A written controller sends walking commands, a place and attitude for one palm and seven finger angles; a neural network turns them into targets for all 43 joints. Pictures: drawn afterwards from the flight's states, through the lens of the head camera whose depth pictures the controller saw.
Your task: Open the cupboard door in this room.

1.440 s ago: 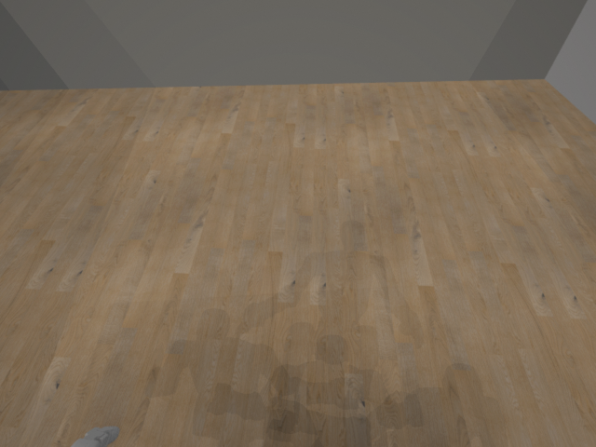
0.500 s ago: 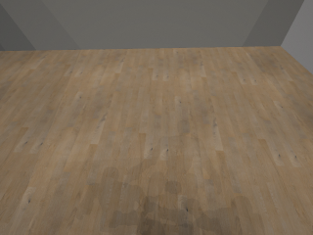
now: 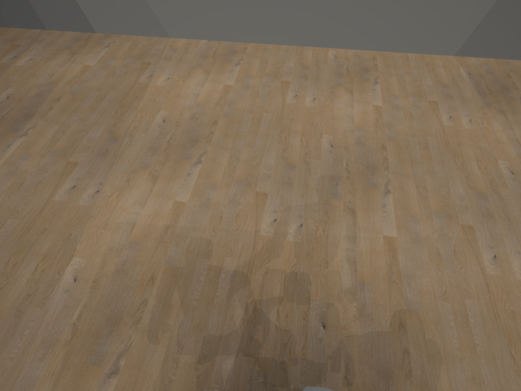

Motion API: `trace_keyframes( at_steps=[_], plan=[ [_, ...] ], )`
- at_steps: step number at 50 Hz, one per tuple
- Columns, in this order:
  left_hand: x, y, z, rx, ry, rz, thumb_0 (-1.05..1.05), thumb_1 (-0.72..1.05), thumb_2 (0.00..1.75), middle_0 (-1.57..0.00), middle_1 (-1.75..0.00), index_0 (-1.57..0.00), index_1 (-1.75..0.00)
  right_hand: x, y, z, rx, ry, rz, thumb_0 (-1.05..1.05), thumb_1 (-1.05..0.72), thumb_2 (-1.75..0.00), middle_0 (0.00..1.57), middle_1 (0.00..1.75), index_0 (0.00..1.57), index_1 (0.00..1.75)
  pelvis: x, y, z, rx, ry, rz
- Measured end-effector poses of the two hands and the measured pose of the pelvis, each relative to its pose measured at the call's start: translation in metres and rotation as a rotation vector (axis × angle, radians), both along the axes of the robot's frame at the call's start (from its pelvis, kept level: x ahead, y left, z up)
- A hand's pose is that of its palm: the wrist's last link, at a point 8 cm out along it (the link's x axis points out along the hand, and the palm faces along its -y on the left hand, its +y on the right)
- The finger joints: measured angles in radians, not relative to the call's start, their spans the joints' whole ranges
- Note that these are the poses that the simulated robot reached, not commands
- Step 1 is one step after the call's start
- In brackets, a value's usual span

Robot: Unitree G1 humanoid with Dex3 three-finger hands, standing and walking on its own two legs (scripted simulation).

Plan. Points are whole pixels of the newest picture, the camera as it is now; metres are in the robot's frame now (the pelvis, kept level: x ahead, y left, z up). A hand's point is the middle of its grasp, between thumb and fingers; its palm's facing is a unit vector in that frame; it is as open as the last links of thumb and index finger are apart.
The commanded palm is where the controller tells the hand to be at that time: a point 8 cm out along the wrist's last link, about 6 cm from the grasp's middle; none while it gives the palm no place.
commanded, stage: turn or walk to find it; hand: left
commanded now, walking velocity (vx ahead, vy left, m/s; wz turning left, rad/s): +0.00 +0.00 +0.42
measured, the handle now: out of the picture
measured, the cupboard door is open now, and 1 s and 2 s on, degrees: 0 0 0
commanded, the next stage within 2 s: none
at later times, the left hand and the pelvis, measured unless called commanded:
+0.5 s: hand out of the picture -0.05 +0.19 -0.17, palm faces +0.26 -0.93 -0.25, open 7.4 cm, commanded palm none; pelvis -0.04 -0.02 +0.00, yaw +14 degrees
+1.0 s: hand out of the picture -0.08 +0.18 -0.15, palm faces +0.45 -0.85 -0.28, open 7.4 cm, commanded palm none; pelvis -0.06 -0.04 +0.00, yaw +26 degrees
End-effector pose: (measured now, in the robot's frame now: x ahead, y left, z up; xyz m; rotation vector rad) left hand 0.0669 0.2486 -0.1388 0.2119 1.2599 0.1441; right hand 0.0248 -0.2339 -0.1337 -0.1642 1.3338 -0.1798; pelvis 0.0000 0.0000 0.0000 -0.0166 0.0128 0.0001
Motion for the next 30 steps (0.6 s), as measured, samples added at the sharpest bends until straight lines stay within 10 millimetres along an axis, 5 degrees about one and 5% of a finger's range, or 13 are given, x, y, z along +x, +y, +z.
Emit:
trace_keyframes(
  at_steps=[8,17,22,30],
  plan=[
    [-0.011,-0.019,0.014,0.045,-0.102,0.065,0.00,0.90,0.90,-0.20,-0.30,-0.20,-0.30,0.004,-0.033,-0.014,0.016,-0.019,0.041,0.01,-0.90,-0.90,0.21,0.30,0.21,0.30,-0.016,-0.025,-0.006,0.017,0.004,0.073],
    [-0.069,-0.030,0.024,0.058,-0.071,0.162,0.00,0.90,0.90,-0.20,-0.30,-0.20,-0.30,0.033,-0.061,-0.002,-0.015,-0.056,0.124,0.01,-0.91,-0.90,0.20,0.30,0.20,0.30,-0.026,-0.035,0.003,0.047,-0.030,0.169],
    [-0.105,-0.026,0.014,0.034,-0.031,0.231,0.00,0.90,0.90,-0.20,-0.30,-0.20,-0.30,0.054,-0.047,0.004,-0.033,-0.058,0.207,0.01,-0.91,-0.90,0.20,0.30,0.20,0.30,-0.031,-0.028,0.002,0.053,-0.022,0.219],
    [-0.171,0.001,-0.015,0.004,0.085,0.353,0.00,0.90,0.90,-0.20,-0.30,-0.20,-0.30,0.089,0.007,0.009,-0.043,-0.158,0.348,0.01,-0.91,-0.90,0.20,0.30,0.20,0.30,-0.046,-0.005,-0.010,0.035,-0.017,0.277]
  ],
)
